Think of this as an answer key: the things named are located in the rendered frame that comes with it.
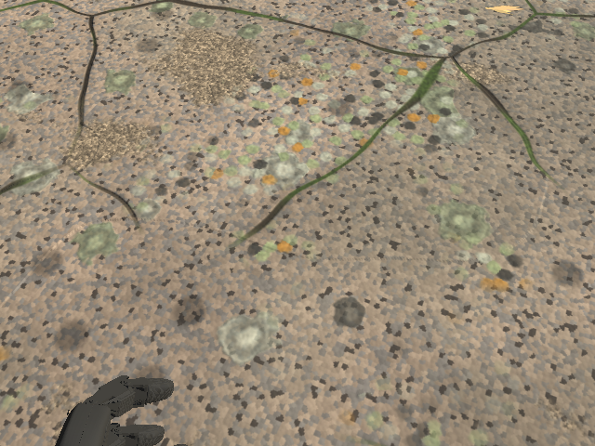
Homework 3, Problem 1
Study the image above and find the robot left hand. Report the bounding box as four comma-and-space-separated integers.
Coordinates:
55, 375, 188, 446

